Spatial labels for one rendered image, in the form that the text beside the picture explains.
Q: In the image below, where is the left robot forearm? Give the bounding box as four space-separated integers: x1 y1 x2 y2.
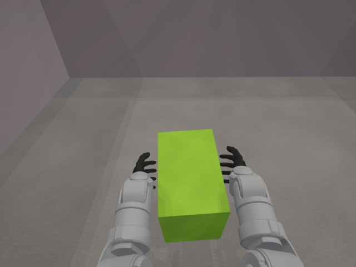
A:
96 171 154 267

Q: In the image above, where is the robot left upper arm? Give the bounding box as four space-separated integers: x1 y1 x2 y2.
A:
97 254 153 267

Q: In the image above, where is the right robot forearm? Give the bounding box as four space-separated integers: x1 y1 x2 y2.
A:
229 166 301 261

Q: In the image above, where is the carton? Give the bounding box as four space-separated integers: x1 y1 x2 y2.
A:
158 129 230 243

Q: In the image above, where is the robot left hand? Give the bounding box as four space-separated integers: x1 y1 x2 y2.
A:
133 152 157 189

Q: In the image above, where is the robot right upper arm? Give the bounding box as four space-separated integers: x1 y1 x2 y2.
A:
240 248 304 267

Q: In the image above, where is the robot right hand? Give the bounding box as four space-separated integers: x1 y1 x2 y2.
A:
220 146 246 184

